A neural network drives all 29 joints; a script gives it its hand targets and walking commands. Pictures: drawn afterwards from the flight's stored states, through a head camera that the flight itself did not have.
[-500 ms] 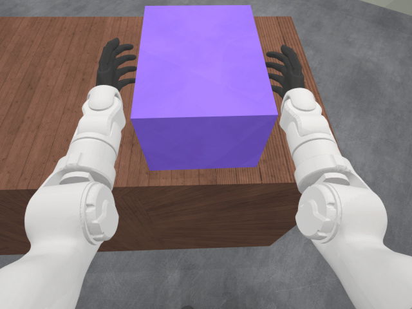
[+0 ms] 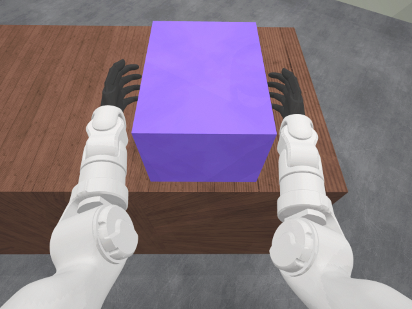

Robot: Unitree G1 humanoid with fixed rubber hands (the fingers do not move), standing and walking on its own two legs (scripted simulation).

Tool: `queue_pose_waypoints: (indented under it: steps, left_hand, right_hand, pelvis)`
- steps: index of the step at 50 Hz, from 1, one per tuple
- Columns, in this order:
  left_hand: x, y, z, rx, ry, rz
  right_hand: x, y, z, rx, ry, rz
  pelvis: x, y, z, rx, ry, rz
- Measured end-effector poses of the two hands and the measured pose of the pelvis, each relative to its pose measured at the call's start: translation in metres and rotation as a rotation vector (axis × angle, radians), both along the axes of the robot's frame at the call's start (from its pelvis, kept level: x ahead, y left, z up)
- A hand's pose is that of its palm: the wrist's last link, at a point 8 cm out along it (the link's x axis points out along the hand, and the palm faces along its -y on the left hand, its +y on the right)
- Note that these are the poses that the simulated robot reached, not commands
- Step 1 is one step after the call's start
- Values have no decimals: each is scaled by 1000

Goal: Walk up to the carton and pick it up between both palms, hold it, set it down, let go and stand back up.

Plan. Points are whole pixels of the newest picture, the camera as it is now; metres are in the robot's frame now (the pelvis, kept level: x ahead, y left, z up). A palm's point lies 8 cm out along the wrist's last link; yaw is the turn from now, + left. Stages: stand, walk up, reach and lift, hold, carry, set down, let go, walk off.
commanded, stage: reach and lift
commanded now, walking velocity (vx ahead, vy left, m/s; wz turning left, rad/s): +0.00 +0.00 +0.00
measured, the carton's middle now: (203, 100) +0.55 +0.00 +0.04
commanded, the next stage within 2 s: none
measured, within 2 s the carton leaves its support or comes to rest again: leaves its support in 1.42 s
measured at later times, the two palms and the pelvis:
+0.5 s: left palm (114, 105) +0.47 +0.17 +0.11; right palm (291, 114) +0.45 -0.16 +0.10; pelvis +0.01 +0.00 +0.00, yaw +0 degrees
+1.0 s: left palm (114, 113) +0.45 +0.17 +0.11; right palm (293, 122) +0.43 -0.16 +0.10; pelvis +0.00 +0.00 +0.00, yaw +1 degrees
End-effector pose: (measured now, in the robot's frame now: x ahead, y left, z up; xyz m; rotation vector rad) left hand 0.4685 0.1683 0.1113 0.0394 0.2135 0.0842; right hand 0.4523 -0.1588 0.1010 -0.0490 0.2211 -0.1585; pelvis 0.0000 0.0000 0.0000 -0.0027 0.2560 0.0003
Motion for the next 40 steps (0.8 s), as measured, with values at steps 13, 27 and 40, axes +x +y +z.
queue_pose_waypoints:
  steps: [13, 27, 40]
  left_hand:
    - [0, 0, 0, 10, -9, 3]
    - [-1, -1, -1, 28, -15, 9]
    - [-5, -2, -1, 50, -13, 0]
  right_hand:
    - [0, 0, -1, -3, -9, -1]
    - [-2, 0, -3, -11, -30, 1]
    - [-7, 0, -5, -18, -42, -5]
  pelvis:
    - [7, -2, 0, 1, -22, 3]
    - [7, 0, 0, -1, -19, 5]
    - [6, 1, 0, -3, -7, 7]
